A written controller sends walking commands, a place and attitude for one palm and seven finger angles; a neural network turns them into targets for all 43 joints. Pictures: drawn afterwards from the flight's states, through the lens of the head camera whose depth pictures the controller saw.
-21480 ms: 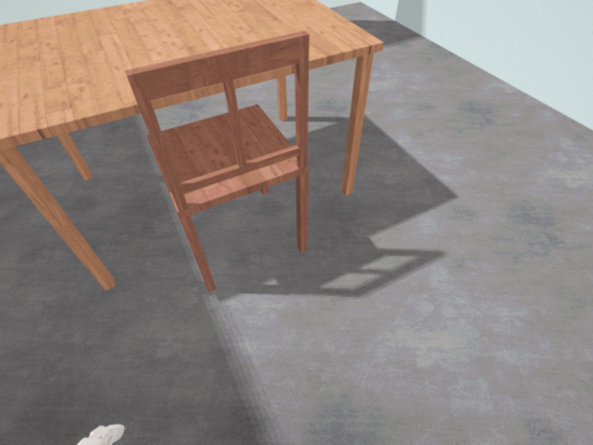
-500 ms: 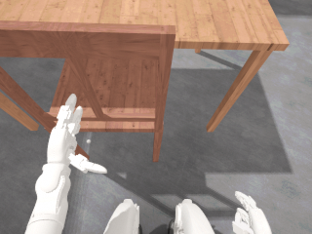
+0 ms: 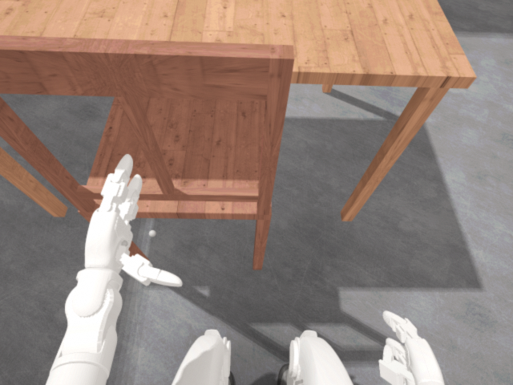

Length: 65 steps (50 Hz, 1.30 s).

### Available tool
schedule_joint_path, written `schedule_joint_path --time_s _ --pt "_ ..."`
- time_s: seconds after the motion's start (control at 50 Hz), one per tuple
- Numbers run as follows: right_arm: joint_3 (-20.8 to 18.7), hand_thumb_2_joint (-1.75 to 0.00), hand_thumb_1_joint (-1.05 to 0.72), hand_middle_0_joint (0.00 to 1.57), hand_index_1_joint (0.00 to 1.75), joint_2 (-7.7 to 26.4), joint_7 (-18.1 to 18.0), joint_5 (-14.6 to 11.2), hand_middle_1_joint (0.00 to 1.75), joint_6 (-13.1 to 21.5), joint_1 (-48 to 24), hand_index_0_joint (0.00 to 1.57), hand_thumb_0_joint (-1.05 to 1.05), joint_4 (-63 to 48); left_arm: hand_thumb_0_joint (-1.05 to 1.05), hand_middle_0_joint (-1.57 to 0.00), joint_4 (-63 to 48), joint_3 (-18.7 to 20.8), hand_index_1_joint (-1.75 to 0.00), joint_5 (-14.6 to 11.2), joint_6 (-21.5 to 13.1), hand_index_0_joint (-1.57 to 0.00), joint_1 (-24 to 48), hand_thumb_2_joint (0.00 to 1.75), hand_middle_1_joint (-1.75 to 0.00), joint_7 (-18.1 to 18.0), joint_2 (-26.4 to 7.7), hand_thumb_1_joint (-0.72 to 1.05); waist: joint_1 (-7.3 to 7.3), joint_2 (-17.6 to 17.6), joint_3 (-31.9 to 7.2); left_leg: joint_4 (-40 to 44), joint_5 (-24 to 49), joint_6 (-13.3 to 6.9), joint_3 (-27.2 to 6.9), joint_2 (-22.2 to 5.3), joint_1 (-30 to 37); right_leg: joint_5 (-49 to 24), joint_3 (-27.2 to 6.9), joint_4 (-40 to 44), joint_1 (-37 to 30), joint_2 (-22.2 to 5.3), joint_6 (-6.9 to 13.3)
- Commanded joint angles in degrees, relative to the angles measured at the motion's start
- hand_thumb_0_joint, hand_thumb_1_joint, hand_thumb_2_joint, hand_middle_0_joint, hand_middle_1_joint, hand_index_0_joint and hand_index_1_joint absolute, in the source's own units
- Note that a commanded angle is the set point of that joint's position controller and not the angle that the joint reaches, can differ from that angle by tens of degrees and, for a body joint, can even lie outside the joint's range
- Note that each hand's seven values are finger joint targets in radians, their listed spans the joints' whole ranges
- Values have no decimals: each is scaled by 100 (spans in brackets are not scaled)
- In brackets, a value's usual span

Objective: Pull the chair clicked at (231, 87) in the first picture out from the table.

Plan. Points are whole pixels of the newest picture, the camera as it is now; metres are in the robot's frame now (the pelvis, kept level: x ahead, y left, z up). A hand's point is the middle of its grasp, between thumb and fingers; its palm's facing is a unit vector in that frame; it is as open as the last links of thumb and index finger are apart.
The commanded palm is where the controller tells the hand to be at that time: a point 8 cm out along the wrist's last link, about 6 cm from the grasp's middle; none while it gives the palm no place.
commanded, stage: aim the fingers beside a spindle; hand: left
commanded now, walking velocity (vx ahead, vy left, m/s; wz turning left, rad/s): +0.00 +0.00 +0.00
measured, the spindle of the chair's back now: (151, 151) +0.48 +0.20 +0.02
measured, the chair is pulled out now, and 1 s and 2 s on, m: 0.00 0.00 0.00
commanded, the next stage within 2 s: none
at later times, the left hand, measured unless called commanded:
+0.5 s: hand (152, 231) +0.33 +0.17 +0.02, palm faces +0.02 -1.00 -0.04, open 16.9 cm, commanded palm +0.31 +0.23 +0.03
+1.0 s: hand (143, 228) +0.34 +0.18 +0.02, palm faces +0.04 -1.00 -0.06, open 16.9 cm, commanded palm +0.31 +0.23 +0.02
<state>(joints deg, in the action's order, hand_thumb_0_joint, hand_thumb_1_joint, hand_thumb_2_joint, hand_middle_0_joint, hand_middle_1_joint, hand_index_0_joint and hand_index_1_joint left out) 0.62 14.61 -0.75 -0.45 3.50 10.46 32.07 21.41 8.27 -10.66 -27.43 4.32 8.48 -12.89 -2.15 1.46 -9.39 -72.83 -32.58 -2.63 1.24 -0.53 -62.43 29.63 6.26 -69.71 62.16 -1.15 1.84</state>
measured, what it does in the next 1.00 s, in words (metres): stands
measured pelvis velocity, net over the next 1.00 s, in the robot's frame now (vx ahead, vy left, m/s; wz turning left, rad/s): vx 0.00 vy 0.00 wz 0.00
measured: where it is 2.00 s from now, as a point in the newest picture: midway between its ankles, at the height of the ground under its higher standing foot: outside the picture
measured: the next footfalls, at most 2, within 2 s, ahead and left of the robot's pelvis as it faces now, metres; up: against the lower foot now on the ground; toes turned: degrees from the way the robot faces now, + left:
none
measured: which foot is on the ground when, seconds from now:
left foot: down 0.00-1.00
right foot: down 0.00-1.00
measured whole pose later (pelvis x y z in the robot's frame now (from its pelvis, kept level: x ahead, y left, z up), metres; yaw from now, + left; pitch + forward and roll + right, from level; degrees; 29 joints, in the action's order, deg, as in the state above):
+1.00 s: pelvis +0.00 +0.00 +0.00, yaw +0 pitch +22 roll -2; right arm 0.8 14.6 -0.4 -0.7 2.8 11.0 32.0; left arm 23.3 10.2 -11.7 -26.7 4.9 8.7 -14.4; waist -2.2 1.9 -9.7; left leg -72.1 -32.7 -2.5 1.1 -0.6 -61.9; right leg 29.8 6.3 -69.0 61.7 -0.9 1.9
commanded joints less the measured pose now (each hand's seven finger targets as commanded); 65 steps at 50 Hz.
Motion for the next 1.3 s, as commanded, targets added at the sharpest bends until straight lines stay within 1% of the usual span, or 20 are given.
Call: schedule_joint_path --time_s 0.0,0.12,0.16,0.22,0.28,0.42,0.5,0.6,0.66,0.7,0.72,0.76,0.82,0.92,1.0,1.02,1.1,1.2,1.22,1.28 --pt "-334 -90 -90 20 30 834 -51 -12 30 194 152 20 0 -712 0 -6 -878 633 -8 -74 -252 -6 810 30 -8 -72 -947 -50 27 -25 -2032 1064 1546 152 -412 53 1064 -1127 -436 818 -1452 115 -21" --pt "-314 -90 -90 20 30 779 -58 -8 30 226 169 20 0 -730 0 -6 -1565 452 -8 -165 -440 -6 1021 30 -8 -7 -895 -50 -43 297 -2455 1044 2039 146 -403 22 1523 -1564 -465 835 -1619 125 -38" --pt "-322 -90 -90 20 30 802 -65 -12 30 240 203 20 0 -684 0 -6 -1458 479 -8 -166 -435 -6 909 30 -8 18 -922 -50 -37 265 -2310 1068 2025 159 -421 13 1457 -1544 -454 846 -1611 123 -34" --pt "-313 -90 -90 20 30 822 -59 -29 30 238 216 20 0 -609 0 -6 -973 149 -8 -153 -291 -6 812 30 -8 85 -559 -50 -200 99 -1902 1066 1806 147 -449 4 1305 -1356 -388 885 -1311 131 -49" --pt "-329 -90 -90 20 30 879 -67 -53 30 209 249 20 0 -583 0 -6 -563 379 -8 -161 -179 -6 862 30 -8 99 -728 -50 -168 -176 -1650 1042 1415 137 -420 35 932 -1085 -415 933 -1302 115 -52" --pt "-343 -90 -90 20 30 767 -37 11 30 228 216 20 0 -747 0 -6 -1795 683 -8 -141 -521 -6 867 30 -8 -106 -1116 -50 106 446 -2700 1063 2472 179 -391 20 1682 -1926 -474 746 -1798 105 -20" --pt "-325 -90 -90 20 30 768 -36 7 30 207 239 20 0 -636 0 -6 -1351 672 -8 -127 -456 -6 615 30 -8 -126 -1038 -50 -41 99 -2239 1055 2226 143 -382 12 1359 -1833 -456 827 -1763 137 -43" --pt "-332 -90 -90 20 30 846 -38 -59 30 193 228 20 0 -613 0 -6 -574 257 -8 -193 -197 -6 545 30 -8 181 -541 -50 -195 -124 -1650 1040 1637 126 -368 40 980 -1374 -421 942 -1439 125 -45" --pt "-347 -90 -90 20 30 860 -57 -67 30 218 215 20 0 -681 0 -6 -910 130 -8 -229 -229 -6 807 30 -8 297 -546 -50 -188 11 -1928 1006 1756 118 -378 38 1157 -1469 -434 908 -1465 102 -46" --pt "-353 -90 -90 20 30 850 -89 -41 30 259 214 20 0 -682 0 -6 -1380 329 -8 -248 -370 -6 1150 30 -8 233 -830 -50 -143 197 -2215 971 1966 117 -399 29 1325 -1607 -465 842 -1541 104 -37" --pt "-370 -90 -90 20 30 845 -95 -17 30 265 233 20 0 -683 0 -6 -1580 642 -8 -241 -443 -6 1056 30 -8 162 -1122 -50 -14 315 -2468 989 2099 142 -401 25 1481 -1665 -485 819 -1637 103 -28" --pt "-349 -90 -90 20 30 773 -88 5 30 289 200 20 0 -691 0 -6 -1972 693 -8 -205 -603 -6 998 30 -8 22 -1178 -50 61 527 -2662 1028 2448 167 -408 22 1775 -1880 -478 781 -1729 103 -15" --pt "-326 -90 -90 20 30 747 -49 30 30 259 206 20 0 -641 0 -6 -1700 769 -8 -132 -548 -6 609 30 -8 -161 -1142 -50 63 429 -2458 1080 2573 202 -451 -7 1731 -1872 -400 739 -1628 122 -20" --pt "-311 -90 -90 20 30 842 -11 -30 30 170 198 20 0 -596 0 -6 -456 187 -8 -76 -148 -6 648 30 -8 33 -477 -50 -218 -116 -1560 1060 1574 154 -426 30 993 -1224 -350 871 -1214 134 -46" --pt "-341 -90 -90 20 30 882 -48 -74 30 188 178 20 0 -724 0 -6 -778 87 -8 -186 -142 -6 928 30 -8 219 -498 -50 -193 -64 -1869 1024 1558 124 -425 35 1102 -1212 -400 894 -1312 115 -33" --pt "-349 -90 -90 20 30 861 -55 -56 30 208 197 20 0 -747 0 -6 -1127 123 -8 -198 -228 -6 1081 30 -8 216 -582 -50 -127 54 -2198 1027 1712 124 -429 37 1272 -1317 -426 871 -1449 103 -33" --pt "-339 -90 -90 20 30 800 -91 19 30 263 189 20 0 -728 0 -6 -2085 683 -8 -145 -593 -6 1192 30 -8 -136 -1265 -50 53 507 -2709 1058 2321 180 -467 7 1777 -1648 -444 744 -1602 121 -12" --pt "-304 -90 -90 20 30 780 -48 28 30 175 200 20 0 -560 0 -6 -931 687 -8 -3 -415 -6 765 30 -8 -305 -1023 -50 -87 46 -1921 1074 1784 161 -429 21 1179 -1318 -411 849 -1426 149 -43" --pt "-288 -90 -90 20 30 786 -32 10 30 149 188 20 0 -560 0 -6 -561 479 -8 20 -306 -6 725 30 -8 -232 -781 -50 -137 24 -1687 1081 1556 163 -402 44 1004 -1180 -406 874 -1335 139 -48" --pt "-306 -90 -90 20 30 865 -7 -55 30 125 196 20 0 -646 0 -6 -276 208 -8 -95 -61 -6 647 30 -8 50 -508 -50 -143 -67 -1644 1095 1292 142 -371 66 897 -995 -418 972 -1328 126 -36"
